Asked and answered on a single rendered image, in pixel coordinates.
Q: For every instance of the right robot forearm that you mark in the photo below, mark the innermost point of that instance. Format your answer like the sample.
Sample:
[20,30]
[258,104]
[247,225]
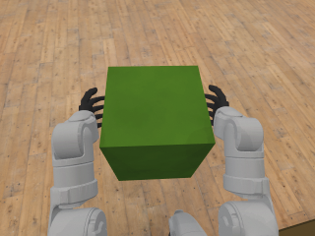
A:
[243,148]

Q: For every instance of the robot left hand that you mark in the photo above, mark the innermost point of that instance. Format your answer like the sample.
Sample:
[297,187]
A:
[87,104]

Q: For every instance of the left robot upper arm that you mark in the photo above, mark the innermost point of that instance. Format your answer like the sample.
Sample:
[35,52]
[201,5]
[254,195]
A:
[85,221]

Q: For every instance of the robot right hand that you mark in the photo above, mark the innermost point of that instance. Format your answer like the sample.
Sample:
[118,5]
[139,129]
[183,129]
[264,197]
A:
[219,101]

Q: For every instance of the right robot shin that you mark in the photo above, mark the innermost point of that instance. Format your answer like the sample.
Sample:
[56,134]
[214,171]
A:
[178,211]

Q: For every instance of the left robot forearm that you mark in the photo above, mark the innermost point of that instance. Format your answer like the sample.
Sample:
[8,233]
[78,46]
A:
[72,151]

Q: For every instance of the right robot thigh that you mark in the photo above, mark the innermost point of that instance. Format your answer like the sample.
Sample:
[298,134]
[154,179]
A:
[184,224]

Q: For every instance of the right robot upper arm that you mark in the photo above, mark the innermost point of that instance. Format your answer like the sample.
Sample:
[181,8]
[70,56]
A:
[246,218]

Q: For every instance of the carton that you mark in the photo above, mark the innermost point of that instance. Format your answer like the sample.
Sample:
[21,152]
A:
[155,122]

